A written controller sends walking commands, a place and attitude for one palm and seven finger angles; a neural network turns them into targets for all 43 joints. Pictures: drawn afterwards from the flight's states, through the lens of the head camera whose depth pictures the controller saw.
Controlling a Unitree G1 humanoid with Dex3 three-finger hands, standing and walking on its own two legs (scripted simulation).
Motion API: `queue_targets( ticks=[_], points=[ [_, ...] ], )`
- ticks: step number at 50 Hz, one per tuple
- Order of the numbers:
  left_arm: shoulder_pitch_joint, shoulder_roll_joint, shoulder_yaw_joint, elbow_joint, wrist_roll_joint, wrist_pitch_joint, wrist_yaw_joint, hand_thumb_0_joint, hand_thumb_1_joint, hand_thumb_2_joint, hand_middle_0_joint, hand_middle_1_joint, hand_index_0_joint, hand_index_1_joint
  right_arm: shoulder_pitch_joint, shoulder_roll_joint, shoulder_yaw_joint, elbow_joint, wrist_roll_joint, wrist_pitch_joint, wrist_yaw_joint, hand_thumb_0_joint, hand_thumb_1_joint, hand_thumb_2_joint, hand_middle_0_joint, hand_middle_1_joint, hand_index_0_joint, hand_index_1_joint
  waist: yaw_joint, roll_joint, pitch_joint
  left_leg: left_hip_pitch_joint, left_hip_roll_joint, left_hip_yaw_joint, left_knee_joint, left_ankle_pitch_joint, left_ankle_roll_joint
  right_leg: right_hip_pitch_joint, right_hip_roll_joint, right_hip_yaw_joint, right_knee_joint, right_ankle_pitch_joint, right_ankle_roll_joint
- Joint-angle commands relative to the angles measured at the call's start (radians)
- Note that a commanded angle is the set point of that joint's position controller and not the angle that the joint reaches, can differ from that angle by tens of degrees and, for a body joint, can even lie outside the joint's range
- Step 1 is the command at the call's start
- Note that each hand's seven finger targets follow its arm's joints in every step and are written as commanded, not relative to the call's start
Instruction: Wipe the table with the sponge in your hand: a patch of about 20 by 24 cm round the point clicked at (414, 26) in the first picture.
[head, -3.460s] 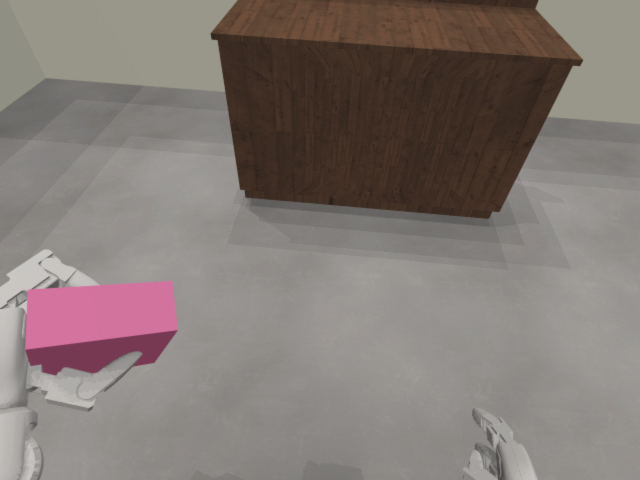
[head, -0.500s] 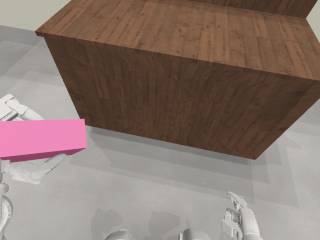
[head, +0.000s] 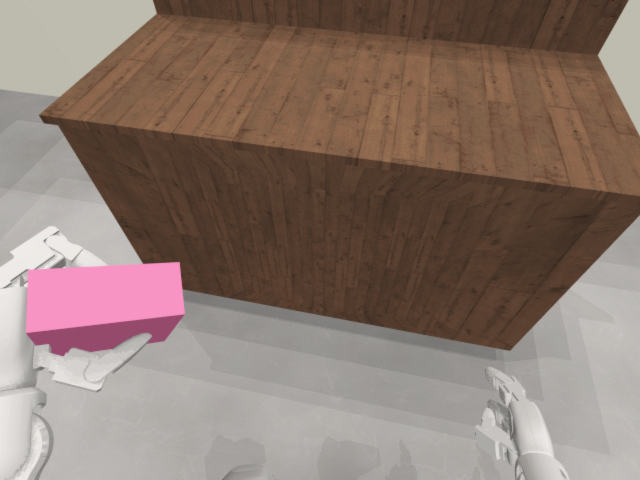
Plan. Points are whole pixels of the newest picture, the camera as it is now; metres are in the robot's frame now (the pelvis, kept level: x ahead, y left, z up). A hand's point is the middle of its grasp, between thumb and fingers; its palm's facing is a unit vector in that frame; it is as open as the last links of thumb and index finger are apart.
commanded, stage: turn to face it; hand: left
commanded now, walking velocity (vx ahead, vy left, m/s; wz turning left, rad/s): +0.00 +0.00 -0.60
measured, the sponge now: (129, 310) +0.24 +0.20 +0.15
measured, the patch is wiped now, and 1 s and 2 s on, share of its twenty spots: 0.00 0.00 0.00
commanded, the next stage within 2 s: take the last steps up to it in 0.90 s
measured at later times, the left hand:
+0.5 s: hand (201, 287) +0.26 +0.13 +0.17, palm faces +0.08 -0.89 -0.46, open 9.3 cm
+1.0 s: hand (267, 381) +0.17 +0.06 +0.19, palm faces -0.03 -0.91 -0.42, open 9.3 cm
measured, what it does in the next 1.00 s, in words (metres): walks backwards, turning right: left foot, then right foot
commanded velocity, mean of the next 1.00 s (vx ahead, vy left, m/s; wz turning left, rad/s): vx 0.01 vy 0.00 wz -0.41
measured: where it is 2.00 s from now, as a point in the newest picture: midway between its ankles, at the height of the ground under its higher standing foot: outside the picture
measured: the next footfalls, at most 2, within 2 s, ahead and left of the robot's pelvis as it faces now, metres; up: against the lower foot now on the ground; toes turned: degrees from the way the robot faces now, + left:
left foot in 0.16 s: +0.05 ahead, +0.13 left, +0.00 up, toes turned -2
right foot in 0.52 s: -0.03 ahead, -0.15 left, +0.00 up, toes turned -26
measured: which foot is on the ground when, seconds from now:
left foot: up 0.00-0.14, down 0.16-0.54, up 0.56-1.00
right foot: down 0.00-0.18, up 0.20-0.50, down 0.52-1.00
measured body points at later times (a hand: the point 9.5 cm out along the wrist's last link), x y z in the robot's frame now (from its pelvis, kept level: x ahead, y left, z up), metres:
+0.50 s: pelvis -0.04 -0.02 +0.00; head +0.00 -0.03 +0.44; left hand +0.25 +0.18 +0.20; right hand +0.06 -0.25 -0.10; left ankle +0.01 +0.13 -0.74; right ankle -0.06 -0.13 -0.72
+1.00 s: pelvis -0.12 -0.05 +0.00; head -0.12 -0.07 +0.45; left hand +0.17 +0.10 +0.21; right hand -0.10 -0.37 -0.08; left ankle -0.08 +0.09 -0.70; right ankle -0.06 -0.13 -0.74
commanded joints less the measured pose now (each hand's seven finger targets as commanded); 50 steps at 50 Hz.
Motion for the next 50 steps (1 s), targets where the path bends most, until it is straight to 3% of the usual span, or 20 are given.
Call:
queue_targets(
  ticks=[1, 4, 7, 8, 9, 10, 11, 13, 16, 22, 25, 26, 27, 28, 29, 30, 32, 35, 42, 50],
  points=[
    [0.088, 0.267, 0.262, -0.346, -0.038, -0.124, 0.043, 0.000, 0.100, 1.300, -1.200, -1.600, -1.200, -1.600, -0.028, -0.038, -0.023, -0.184, 0.001, -0.032, 0.021, 0.000, -0.900, -0.900, 0.200, 0.300, 0.200, 0.300, 0.038, -0.012, -0.258, -0.014, -0.005, 0.005, -0.208, 0.009, -0.005, 0.242, -0.266, 0.337, -0.133, 0.518, -0.109],
    [0.149, 0.243, 0.264, -0.292, -0.042, -0.116, 0.037, 0.000, 0.100, 1.300, -1.200, -1.600, -1.200, -1.600, 0.002, -0.048, -0.025, -0.195, 0.013, -0.004, 0.035, 0.000, -0.900, -0.900, 0.200, 0.300, 0.200, 0.300, 0.023, -0.044, -0.298, 0.018, 0.006, -0.002, -0.347, 0.053, -0.008, 0.269, -0.251, 0.364, -0.097, 0.509, -0.088],
    [0.125, 0.216, 0.233, -0.250, -0.044, -0.097, 0.028, 0.000, 0.100, 1.300, -1.200, -1.600, -1.200, -1.600, 0.027, -0.068, -0.036, -0.205, 0.028, 0.021, 0.027, 0.000, -0.900, -0.900, 0.200, 0.300, 0.200, 0.300, -0.005, -0.016, -0.292, 0.226, 0.060, -0.010, -0.544, 0.236, 0.012, 0.123, -0.177, 0.331, -0.027, 0.361, -0.009],
    [0.094, 0.223, 0.226, -0.270, -0.040, -0.100, 0.025, 0.000, 0.100, 1.300, -1.200, -1.600, -1.200, -1.600, 0.020, -0.085, -0.042, -0.211, 0.027, 0.024, 0.021, 0.000, -0.900, -0.900, 0.200, 0.300, 0.200, 0.300, -0.004, 0.044, -0.273, 0.296, 0.150, -0.080, -0.587, 0.336, 0.050, 0.023, -0.108, 0.299, 0.035, 0.238, 0.029],
    [0.088, 0.228, 0.227, -0.262, -0.038, -0.103, 0.019, 0.000, 0.100, 1.300, -1.200, -1.600, -1.200, -1.600, 0.019, -0.099, -0.047, -0.217, 0.027, 0.026, 0.016, 0.000, -0.900, -0.900, 0.200, 0.300, 0.200, 0.300, 0.005, 0.182, -0.243, 0.374, 0.283, -0.190, -0.591, 0.543, 0.109, -0.126, -0.018, 0.226, 0.141, -0.040, 0.077],
    [0.104, 0.241, 0.236, -0.231, -0.033, -0.106, 0.017, 0.000, 0.100, 1.300, -1.200, -1.600, -1.200, -1.600, 0.015, -0.081, -0.042, -0.218, 0.018, 0.027, 0.015, 0.000, -0.900, -0.900, 0.200, 0.300, 0.200, 0.300, 0.020, 0.268, -0.222, 0.363, 0.398, -0.264, -0.619, 0.671, 0.176, -0.210, 0.018, 0.135, 0.339, -0.303, 0.102],
    [0.071, 0.226, 0.206, -0.238, -0.021, -0.107, 0.011, 0.000, 0.100, 1.300, -1.200, -1.600, -1.200, -1.600, 0.003, -0.072, -0.031, -0.214, 0.002, 0.022, 0.017, 0.000, -0.900, -0.900, 0.200, 0.300, 0.200, 0.300, 0.018, 0.289, -0.170, 0.299, 0.434, -0.262, -0.633, 0.676, 0.203, -0.228, 0.001, 0.112, 0.474, -0.314, 0.110],
    [-0.036, 0.195, 0.139, -0.293, -0.007, -0.109, 0.004, 0.000, 0.100, 1.300, -1.200, -1.600, -1.200, -1.600, 0.024, -0.081, -0.033, -0.199, 0.006, 0.007, 0.025, 0.000, -0.900, -0.900, 0.200, 0.300, 0.200, 0.300, 0.012, 0.227, -0.111, 0.310, 0.399, -0.143, -0.600, 0.724, 0.188, -0.267, -0.034, 0.109, 0.490, -0.252, 0.118],
    [-0.102, 0.157, 0.074, -0.331, 0.000, -0.077, 0.003, 0.000, 0.100, 1.300, -1.200, -1.600, -1.200, -1.600, 0.053, -0.097, -0.040, -0.194, 0.018, -0.008, 0.044, 0.000, -0.900, -0.900, 0.200, 0.300, 0.200, 0.300, 0.000, 0.268, -0.102, 0.290, 0.308, 0.036, -0.572, 0.734, 0.121, -0.176, -0.024, 0.016, 0.368, -0.161, 0.131],
    [-0.061, 0.243, 0.172, -0.327, -0.005, -0.074, 0.018, 0.000, 0.100, 1.300, -1.200, -1.600, -1.200, -1.600, 0.048, -0.097, -0.040, -0.196, 0.011, -0.048, 0.055, 0.000, -0.900, -0.900, 0.200, 0.300, 0.200, 0.300, 0.001, 0.337, -0.123, 0.272, 0.326, 0.079, -0.554, 0.578, 0.095, -0.048, -0.010, -0.069, 0.161, -0.179, 0.142],
    [0.018, 0.228, 0.197, -0.317, -0.016, -0.082, 0.016, 0.000, 0.100, 1.300, -1.200, -1.600, -1.200, -1.600, 0.065, -0.087, -0.040, -0.190, 0.017, -0.052, 0.072, 0.000, -0.900, -0.900, 0.200, 0.300, 0.200, 0.300, 0.004, 0.299, -0.176, 0.251, 0.294, 0.114, -0.406, 0.547, 0.054, 0.101, 0.001, -0.080, -0.029, -0.016, 0.127],
    [0.035, 0.238, 0.208, -0.319, -0.016, -0.086, 0.016, 0.000, 0.100, 1.300, -1.200, -1.600, -1.200, -1.600, 0.067, -0.079, -0.041, -0.191, 0.023, -0.049, 0.076, 0.000, -0.900, -0.900, 0.200, 0.300, 0.200, 0.300, 0.005, 0.222, -0.210, 0.217, 0.266, 0.132, -0.304, 0.476, 0.036, 0.173, -0.040, -0.038, -0.094, 0.107, 0.106],
    [0.076, 0.261, 0.226, -0.285, -0.009, -0.087, 0.020, 0.000, 0.100, 1.300, -1.200, -1.600, -1.200, -1.600, 0.081, -0.054, -0.040, -0.193, 0.026, -0.042, 0.075, 0.000, -0.900, -0.900, 0.200, 0.300, 0.200, 0.300, -0.003, 0.019, -0.246, 0.099, 0.185, 0.149, -0.129, 0.235, 0.004, 0.277, -0.166, 0.127, -0.109, 0.372, 0.043],
    [0.102, 0.311, 0.277, -0.285, -0.020, -0.092, 0.029, 0.000, 0.100, 1.300, -1.200, -1.600, -1.200, -1.600, 0.031, -0.030, -0.020, -0.218, 0.022, -0.039, 0.067, 0.000, -0.900, -0.900, 0.200, 0.300, 0.200, 0.300, 0.016, -0.204, -0.241, -0.138, 0.064, 0.112, 0.052, -0.205, -0.025, 0.362, -0.317, 0.386, -0.092, 0.841, -0.053],
    [0.139, 0.305, 0.306, -0.263, -0.043, -0.075, 0.031, 0.000, 0.100, 1.300, -1.200, -1.600, -1.200, -1.600, 0.025, -0.042, -0.033, -0.208, 0.032, -0.029, 0.059, 0.000, -0.900, -0.900, 0.200, 0.300, 0.200, 0.300, 0.017, -0.266, -0.290, -0.158, 0.050, -0.016, 0.197, -0.196, -0.024, 0.330, -0.339, 0.423, -0.092, 0.876, -0.052],
    [0.183, 0.297, 0.307, -0.269, -0.051, -0.073, 0.025, 0.000, 0.100, 1.300, -1.200, -1.600, -1.200, -1.600, 0.022, -0.041, -0.037, -0.200, 0.029, -0.016, 0.058, 0.000, -0.900, -0.900, 0.200, 0.300, 0.200, 0.300, 0.005, -0.225, -0.280, -0.173, 0.064, -0.074, 0.260, -0.136, -0.023, 0.313, -0.319, 0.374, -0.097, 0.784, -0.036],
    [0.261, 0.275, 0.333, -0.239, -0.053, -0.077, 0.028, 0.000, 0.100, 1.300, -1.200, -1.600, -1.200, -1.600, -0.008, -0.012, -0.012, -0.175, 0.017, 0.022, 0.058, 0.000, -0.900, -0.900, 0.200, 0.300, 0.200, 0.300, -0.003, -0.098, -0.297, -0.250, 0.060, -0.082, 0.310, -0.056, -0.037, 0.375, -0.282, 0.331, -0.063, 0.701, -0.069],
    [0.239, 0.241, 0.303, -0.213, -0.050, -0.091, 0.034, 0.000, 0.100, 1.300, -1.200, -1.600, -1.200, -1.600, -0.029, -0.029, -0.026, -0.148, 0.016, 0.043, 0.044, 0.000, -0.900, -0.900, 0.200, 0.300, 0.200, 0.300, -0.017, -0.067, -0.285, -0.233, 0.041, -0.071, 0.331, 0.035, -0.040, 0.315, -0.238, 0.257, -0.104, 0.617, -0.035],
    [0.110, 0.249, 0.230, -0.248, -0.049, -0.096, 0.041, 0.000, 0.100, 1.300, -1.200, -1.600, -1.200, -1.600, -0.027, -0.090, -0.054, -0.143, 0.021, 0.014, 0.012, 0.000, -0.900, -0.900, 0.200, 0.300, 0.200, 0.300, 0.001, -0.066, -0.235, -0.088, 0.006, -0.065, 0.099, 0.018, -0.004, 0.165, -0.232, 0.349, -0.258, 0.202, 0.015],
    [0.032, 0.221, 0.184, -0.214, -0.025, -0.091, 0.037, 0.000, 0.100, 1.300, -1.200, -1.600, -1.200, -1.600, -0.003, -0.082, -0.043, -0.160, 0.012, 0.020, 0.010, 0.000, -0.900, -0.900, 0.200, 0.300, 0.200, 0.300, 0.023, -0.077, -0.206, 0.118, -0.054, -0.009, -0.296, -0.065, 0.047, 0.046, -0.220, 0.428, -0.409, -0.243, 0.008]
  ],
)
